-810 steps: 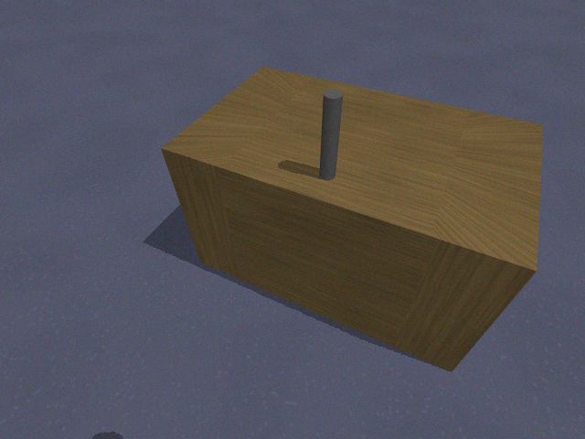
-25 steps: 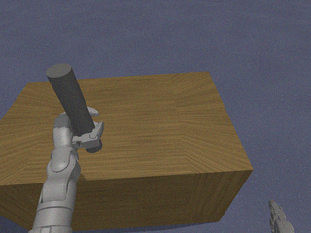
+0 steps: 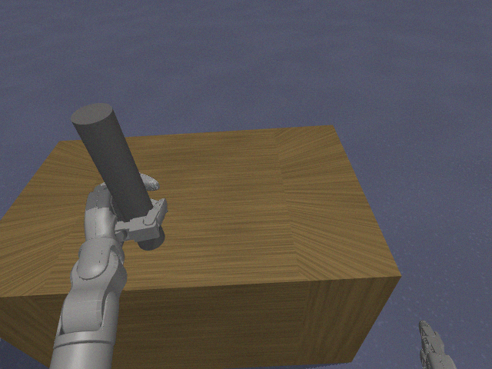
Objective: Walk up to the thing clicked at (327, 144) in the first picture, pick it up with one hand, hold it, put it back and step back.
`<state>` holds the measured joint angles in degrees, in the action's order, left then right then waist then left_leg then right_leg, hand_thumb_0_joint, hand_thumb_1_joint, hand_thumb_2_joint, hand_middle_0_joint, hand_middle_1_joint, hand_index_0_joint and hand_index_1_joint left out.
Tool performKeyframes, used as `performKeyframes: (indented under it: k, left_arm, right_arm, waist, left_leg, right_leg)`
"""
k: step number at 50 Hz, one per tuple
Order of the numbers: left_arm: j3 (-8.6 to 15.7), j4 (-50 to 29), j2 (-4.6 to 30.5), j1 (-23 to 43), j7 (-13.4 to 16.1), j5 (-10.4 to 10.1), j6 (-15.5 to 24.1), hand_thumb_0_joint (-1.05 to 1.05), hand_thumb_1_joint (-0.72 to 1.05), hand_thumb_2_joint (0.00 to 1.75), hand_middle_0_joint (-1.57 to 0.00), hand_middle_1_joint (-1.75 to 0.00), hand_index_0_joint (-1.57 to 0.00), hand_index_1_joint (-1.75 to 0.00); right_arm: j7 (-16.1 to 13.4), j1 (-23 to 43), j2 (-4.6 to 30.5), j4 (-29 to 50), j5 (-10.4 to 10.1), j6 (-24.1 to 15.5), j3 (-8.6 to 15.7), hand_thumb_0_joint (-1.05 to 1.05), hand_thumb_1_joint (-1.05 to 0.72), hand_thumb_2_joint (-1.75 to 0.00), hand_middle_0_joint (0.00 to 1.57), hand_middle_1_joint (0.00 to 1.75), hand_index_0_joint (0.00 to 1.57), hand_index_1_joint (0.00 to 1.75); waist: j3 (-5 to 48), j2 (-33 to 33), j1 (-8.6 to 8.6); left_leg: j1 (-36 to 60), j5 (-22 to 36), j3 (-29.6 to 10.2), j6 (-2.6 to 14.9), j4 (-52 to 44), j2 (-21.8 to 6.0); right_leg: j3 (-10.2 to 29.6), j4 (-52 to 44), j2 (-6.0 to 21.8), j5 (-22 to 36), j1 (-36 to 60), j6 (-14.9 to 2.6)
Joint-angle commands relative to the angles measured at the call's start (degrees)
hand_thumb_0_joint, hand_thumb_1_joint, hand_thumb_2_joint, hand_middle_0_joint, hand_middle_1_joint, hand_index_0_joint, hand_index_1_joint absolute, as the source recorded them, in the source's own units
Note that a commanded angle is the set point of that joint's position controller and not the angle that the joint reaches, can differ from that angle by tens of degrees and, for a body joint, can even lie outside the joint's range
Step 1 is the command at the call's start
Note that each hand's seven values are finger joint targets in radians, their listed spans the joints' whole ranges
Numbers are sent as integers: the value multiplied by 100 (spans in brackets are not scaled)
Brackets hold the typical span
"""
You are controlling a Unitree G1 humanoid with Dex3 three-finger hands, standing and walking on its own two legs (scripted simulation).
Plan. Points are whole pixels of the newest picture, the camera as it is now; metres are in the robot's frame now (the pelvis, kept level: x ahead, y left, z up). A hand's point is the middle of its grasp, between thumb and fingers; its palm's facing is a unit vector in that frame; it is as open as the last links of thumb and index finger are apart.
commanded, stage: hold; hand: left
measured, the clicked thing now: (127, 189) +0.34 +0.18 +0.19
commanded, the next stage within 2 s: none
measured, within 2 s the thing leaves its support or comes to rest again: neither
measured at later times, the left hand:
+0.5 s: hand (146, 205) +0.34 +0.17 +0.16, palm faces +0.17 -0.99 +0.00, open 6.0 cm
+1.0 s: hand (148, 206) +0.34 +0.17 +0.15, palm faces +0.17 -0.99 +0.00, open 6.0 cm
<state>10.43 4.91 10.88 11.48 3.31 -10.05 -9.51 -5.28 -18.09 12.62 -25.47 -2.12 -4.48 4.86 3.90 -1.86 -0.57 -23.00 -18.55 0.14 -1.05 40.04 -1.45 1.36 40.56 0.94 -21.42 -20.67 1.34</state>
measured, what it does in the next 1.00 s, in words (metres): stands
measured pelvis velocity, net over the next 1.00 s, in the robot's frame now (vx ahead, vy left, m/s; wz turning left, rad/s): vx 0.02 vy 0.00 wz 0.01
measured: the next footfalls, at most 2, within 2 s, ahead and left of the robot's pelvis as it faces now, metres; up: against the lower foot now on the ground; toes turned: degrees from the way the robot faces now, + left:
none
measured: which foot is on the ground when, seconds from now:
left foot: down 0.00-1.00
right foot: down 0.00-1.00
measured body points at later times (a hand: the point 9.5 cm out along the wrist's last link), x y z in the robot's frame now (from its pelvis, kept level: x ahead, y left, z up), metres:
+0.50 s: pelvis +0.01 +0.00 +0.01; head +0.00 -0.01 +0.46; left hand +0.33 +0.22 +0.16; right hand +0.17 -0.26 -0.06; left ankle +0.03 +0.13 -0.72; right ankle +0.00 -0.13 -0.72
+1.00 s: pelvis +0.02 +0.00 +0.01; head +0.01 -0.02 +0.46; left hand +0.33 +0.22 +0.16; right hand +0.18 -0.26 -0.06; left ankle +0.03 +0.13 -0.72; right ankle +0.00 -0.13 -0.72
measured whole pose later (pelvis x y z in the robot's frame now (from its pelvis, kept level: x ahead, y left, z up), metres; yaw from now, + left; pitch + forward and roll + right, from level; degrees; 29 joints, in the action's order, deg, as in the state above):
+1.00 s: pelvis +0.02 +0.00 +0.01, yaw +0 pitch +0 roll +0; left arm 10.1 -3.5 9.3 7.1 2.6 -10.5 -15.3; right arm -3.8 -15.0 12.3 -32.0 -1.7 -8.4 6.0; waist 2.3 -2.4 -0.4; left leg -17.4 -17.4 -0.2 -1.1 34.7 -1.3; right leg 0.8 34.6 1.2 -20.1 -14.6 1.3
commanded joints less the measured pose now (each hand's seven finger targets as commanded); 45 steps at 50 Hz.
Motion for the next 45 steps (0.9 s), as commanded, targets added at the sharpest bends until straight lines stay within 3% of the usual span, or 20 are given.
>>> performKeyframes:
  k: [1, 5, 7, 8, 9, 10, 11, 13, 14, 16, 18, 21, 22, 25, 31, 36, 37, 38, 40, 45]
  left_arm:
    - [412, -1562, 895, 2127, -22, -59, 386, 0, 47, 127, -137, -144, -139, -144]
    - [259, -1730, 705, 1938, -49, -68, 267, 0, 42, 127, -138, -145, -140, -144]
    - [373, -2123, 895, 2137, -29, -67, 221, 0, 42, 125, -137, -143, -139, -143]
    - [311, -2010, 830, 2007, -36, -47, 190, 0, 42, 125, -137, -144, -139, -143]
    - [82, -2651, 646, 2374, -65, -63, 224, 0, 42, 126, -136, -143, -138, -143]
    - [452, -1870, 862, 1866, -22, -73, 139, 0, 40, 126, -136, -143, -138, -143]
    - [171, -2150, 630, 1849, -40, -73, 123, 0, 39, 124, -136, -143, -138, -142]
    - [346, -2041, 734, 1848, -25, -87, 59, 0, 40, 124, -137, -143, -139, -142]
    - [222, -2113, 655, 1832, -27, -76, 33, 0, 40, 124, -135, -142, -137, -141]
    - [320, -2521, 815, 2095, 9, -55, 37, 0, 42, 126, -136, -143, -138, -143]
    - [243, -2452, 624, 1866, 5, -62, -7, 0, 41, 125, -136, -144, -139, -143]
    - [337, -2439, 743, 1840, 1, -62, -60, 0, 41, 126, -136, -144, -138, -143]
    - [219, -2049, 534, 1550, -20, -55, -121, 0, 40, 126, -136, -144, -138, -144]
    - [222, -2624, 621, 1819, -15, -53, -130, 0, 38, 124, -135, -143, -138, -142]
    - [474, -2215, 778, 1797, -1, -38, -103, 0, 41, 126, -136, -144, -138, -143]
    - [203, -2525, 571, 1696, -76, -77, -54, 0, 41, 125, -137, -144, -139, -143]
    - [342, -2685, 727, 1800, -70, -90, -16, 0, 43, 125, -137, -144, -139, -143]
    - [252, -2493, 675, 1642, -96, -71, -50, 0, 41, 125, -137, -144, -139, -143]
    - [103, -2191, 413, 1447, -128, -66, -106, 0, 41, 126, -137, -144, -139, -144]
    - [436, -2394, 769, 1614, -91, -87, -100, 0, 41, 127, -138, -146, -140, -145]
  right_arm:
    - [-19, 552, 684, 948, 32, -449, 244, 0, 54, -5, 5, 5, 5, 5]
    - [19, 492, 617, 920, 17, -489, 217, 0, 54, -5, 5, 5, 5, 5]
    - [23, 502, 705, 820, 19, -523, 319, 0, 53, -5, 5, 5, 5, 5]
    - [29, 477, 748, 804, 14, -540, 362, 0, 53, -5, 5, 5, 5, 5]
    - [62, 562, 475, 849, 11, -566, 147, 0, 53, -5, 5, 5, 5, 5]
    - [36, 533, 761, 821, 27, -574, 352, 0, 53, -5, 5, 5, 5, 5]
    - [41, 651, 583, 821, 20, -580, 206, 0, 53, -5, 5, 5, 5, 5]
    - [49, 675, 711, 740, 39, -592, 308, 0, 53, -5, 5, 5, 5, 5]
    - [39, 684, 730, 776, 41, -593, 349, 0, 53, -5, 5, 5, 5, 5]
    - [43, 709, 757, 606, 50, -597, 374, 0, 53, -5, 5, 5, 5, 5]
    - [61, 681, 537, 682, 39, -624, 214, 0, 52, -5, 5, 5, 5, 5]
    - [63, 587, 641, 412, 47, -619, 304, 0, 53, -5, 5, 5, 5, 5]
    - [61, 636, 634, 520, 46, -614, 298, 0, 53, -5, 5, 5, 5, 5]
    - [89, 625, 591, 418, 43, -608, 277, 0, 53, -5, 5, 5, 5, 5]
    - [80, 884, 730, 474, 53, -663, 368, 0, 53, -5, 5, 5, 5, 5]
    - [76, 811, 532, 325, 54, -725, 233, 0, 52, -5, 5, 5, 5, 5]
    - [71, 854, 625, 300, 61, -736, 303, 0, 53, -5, 5, 5, 5, 5]
    - [64, 848, 763, 330, 60, -727, 419, 0, 52, -5, 5, 5, 5, 5]
    - [112, 887, 530, 313, 64, -735, 179, 0, 53, -5, 5, 5, 5, 5]
    - [112, 810, 753, 220, 48, -700, 400, 0, 53, -5, 5, 5, 5, 5]
  waist:
    - [1081, 237, -11]
    - [980, 87, -25]
    - [1111, -40, -10]
    - [1139, 75, -53]
    - [1171, -122, -8]
    - [1103, 164, -26]
    - [1093, 143, 18]
    - [1044, 160, 43]
    - [1107, 212, -7]
    - [1116, 22, 68]
    - [1034, 166, 51]
    - [1046, 99, 15]
    - [1012, 231, 9]
    - [1070, 93, 40]
    - [1028, 257, 10]
    - [1254, 76, 25]
    - [1269, 44, 55]
    - [1240, 126, -22]
    - [968, 255, 19]
    - [894, 215, 33]
  left_leg:
    - [873, 763, 136, 154, -616, 108]
    - [938, 818, 116, 130, -707, 99]
    - [1039, 889, 104, 123, -717, 104]
    - [1130, 995, 97, 125, -721, 86]
    - [1152, 1037, 88, 111, -718, 101]
    - [1119, 1107, 70, 125, -729, 67]
    - [1097, 1205, 61, 130, -724, 75]
    - [1042, 1188, 74, 130, -743, 76]
    - [1096, 1249, 86, 144, -732, 91]
    - [1129, 1180, 88, 122, -776, 105]
    - [1145, 1224, 96, 137, -759, 113]
    - [1196, 1223, 81, 137, -795, 108]
    - [1191, 1341, 64, 137, -813, 86]
    - [1246, 1492, 90, 141, -786, 113]
    - [1220, 1339, 91, 160, -832, 122]
    - [1396, 1721, 90, 157, -751, 134]
    - [1386, 1702, 84, 147, -767, 128]
    - [1414, 1657, 81, 150, -800, 124]
    - [1280, 1457, 57, 149, -866, 115]
    - [1266, 1424, 66, 153, -921, 123]
  right_leg:
    - [-286, -834, -100, 1029, 99, -43]
    - [-316, -884, -124, 1065, 126, -71]
    - [-314, -886, -115, 1136, 202, -82]
    - [-325, -871, -133, 1230, 183, -79]
    - [-328, -876, -127, 1254, 204, -93]
    - [-353, -880, -147, 1308, 274, -71]
    - [-351, -890, -138, 1407, 326, -78]
    - [-342, -915, -133, 1405, 344, -72]
    - [-325, -941, -117, 1484, 379, -60]
    - [-323, -955, -108, 1394, 365, -76]
    - [-334, -998, -105, 1419, 398, -55]
    - [-327, -1002, -107, 1452, 407, -65]
    - [-354, -996, -126, 1537, 429, -65]
    - [-339, -1005, -102, 1715, 437, -65]
    - [-300, -1102, -86, 1597, 495, -38]
    - [-309, -1034, -70, 1968, 609, -36]
    - [-316, -1036, -81, 1932, 629, -48]
    - [-326, -1073, -94, 1907, 586, -40]
    - [-361, -1121, -113, 1690, 529, -48]
    - [-347, -1183, -103, 1666, 504, -62]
